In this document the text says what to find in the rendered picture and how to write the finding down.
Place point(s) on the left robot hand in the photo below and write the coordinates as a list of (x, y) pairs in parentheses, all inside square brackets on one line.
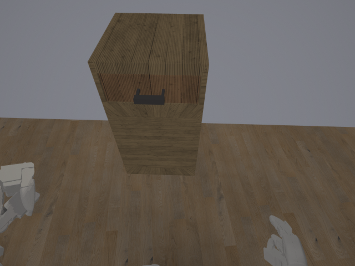
[(17, 181)]

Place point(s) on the right robot hand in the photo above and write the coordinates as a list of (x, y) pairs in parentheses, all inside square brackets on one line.
[(290, 249)]

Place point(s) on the drawer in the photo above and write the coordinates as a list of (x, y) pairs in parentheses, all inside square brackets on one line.
[(178, 88)]

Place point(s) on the cabinet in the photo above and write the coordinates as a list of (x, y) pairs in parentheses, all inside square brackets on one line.
[(154, 139)]

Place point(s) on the handle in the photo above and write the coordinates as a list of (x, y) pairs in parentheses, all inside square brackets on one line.
[(149, 99)]

